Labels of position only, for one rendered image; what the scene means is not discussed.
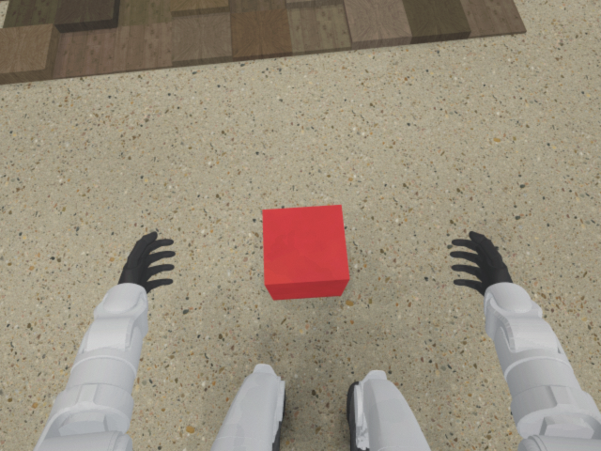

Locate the robot right hand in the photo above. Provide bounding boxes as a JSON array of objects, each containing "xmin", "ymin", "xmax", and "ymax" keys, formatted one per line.
[{"xmin": 450, "ymin": 231, "xmax": 514, "ymax": 296}]

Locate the left robot forearm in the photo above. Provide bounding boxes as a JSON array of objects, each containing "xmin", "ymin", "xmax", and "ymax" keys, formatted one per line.
[{"xmin": 33, "ymin": 283, "xmax": 148, "ymax": 451}]

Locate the right robot foot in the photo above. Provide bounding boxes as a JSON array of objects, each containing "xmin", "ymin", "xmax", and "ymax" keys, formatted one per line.
[{"xmin": 347, "ymin": 381, "xmax": 370, "ymax": 451}]

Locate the right robot forearm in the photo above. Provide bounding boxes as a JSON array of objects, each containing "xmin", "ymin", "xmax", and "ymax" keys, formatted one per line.
[{"xmin": 484, "ymin": 282, "xmax": 601, "ymax": 440}]

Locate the robot right shin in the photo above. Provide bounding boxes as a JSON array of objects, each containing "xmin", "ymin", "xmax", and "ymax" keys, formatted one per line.
[{"xmin": 356, "ymin": 370, "xmax": 387, "ymax": 448}]

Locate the robot left hand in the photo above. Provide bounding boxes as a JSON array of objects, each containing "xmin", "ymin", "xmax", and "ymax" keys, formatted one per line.
[{"xmin": 118, "ymin": 231, "xmax": 176, "ymax": 294}]

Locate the carton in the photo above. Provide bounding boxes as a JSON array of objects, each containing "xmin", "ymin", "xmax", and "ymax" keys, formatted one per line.
[{"xmin": 262, "ymin": 205, "xmax": 349, "ymax": 301}]

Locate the robot left upper arm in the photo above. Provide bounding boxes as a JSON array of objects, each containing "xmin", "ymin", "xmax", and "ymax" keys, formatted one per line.
[{"xmin": 37, "ymin": 430, "xmax": 132, "ymax": 451}]

